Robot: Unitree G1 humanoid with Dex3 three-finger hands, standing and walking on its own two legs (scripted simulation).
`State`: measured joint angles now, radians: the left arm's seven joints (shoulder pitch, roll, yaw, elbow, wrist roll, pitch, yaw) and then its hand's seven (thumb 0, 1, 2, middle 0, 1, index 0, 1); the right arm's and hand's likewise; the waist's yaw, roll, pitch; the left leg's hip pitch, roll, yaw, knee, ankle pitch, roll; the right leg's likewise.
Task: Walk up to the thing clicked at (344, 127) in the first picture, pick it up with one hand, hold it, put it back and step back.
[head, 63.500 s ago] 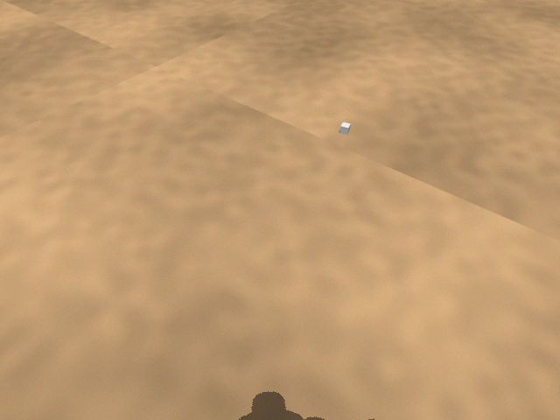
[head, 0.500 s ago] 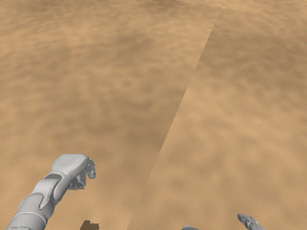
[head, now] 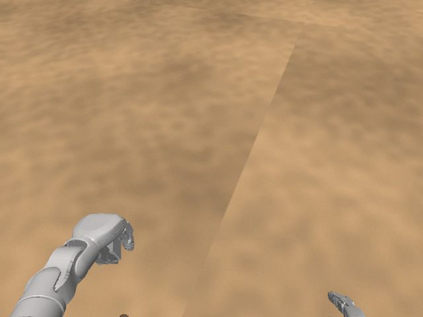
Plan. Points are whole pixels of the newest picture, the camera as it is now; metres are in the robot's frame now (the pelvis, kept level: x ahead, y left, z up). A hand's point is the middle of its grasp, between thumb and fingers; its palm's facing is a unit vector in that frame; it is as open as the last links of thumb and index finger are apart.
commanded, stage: hold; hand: left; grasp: from above
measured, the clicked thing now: (106, 247) +0.31 +0.24 -0.08
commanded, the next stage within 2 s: crouch in 1.18 s
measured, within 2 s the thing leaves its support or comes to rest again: neither
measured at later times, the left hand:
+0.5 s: hand (106, 255) +0.27 +0.21 -0.03, palm faces -0.49 +0.00 -0.87, open 5.3 cm
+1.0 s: hand (104, 251) +0.28 +0.22 -0.02, palm faces -0.49 +0.00 -0.87, open 5.2 cm
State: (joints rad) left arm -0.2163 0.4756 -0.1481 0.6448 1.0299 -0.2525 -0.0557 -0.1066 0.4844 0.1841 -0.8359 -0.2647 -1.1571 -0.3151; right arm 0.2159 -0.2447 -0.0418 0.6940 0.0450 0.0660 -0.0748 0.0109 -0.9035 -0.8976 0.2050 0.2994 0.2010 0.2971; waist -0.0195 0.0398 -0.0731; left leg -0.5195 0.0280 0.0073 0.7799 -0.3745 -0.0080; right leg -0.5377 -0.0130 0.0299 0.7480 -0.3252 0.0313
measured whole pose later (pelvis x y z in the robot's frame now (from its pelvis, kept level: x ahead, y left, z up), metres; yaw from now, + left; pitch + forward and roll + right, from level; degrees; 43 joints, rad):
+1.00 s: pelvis -0.01 +0.00 +0.01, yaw +0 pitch +3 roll +0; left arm -0.20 0.48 -0.16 0.57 0.99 -0.25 -0.11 -0.07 0.49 0.23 -0.77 -0.33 -1.13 -0.41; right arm 0.18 -0.24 -0.02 0.69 0.05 0.04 -0.12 0.01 -0.91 -0.90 0.20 0.30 0.20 0.30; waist 0.00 0.04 -0.03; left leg -0.40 0.02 0.01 0.67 -0.31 -0.01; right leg -0.43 -0.02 0.04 0.66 -0.28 0.03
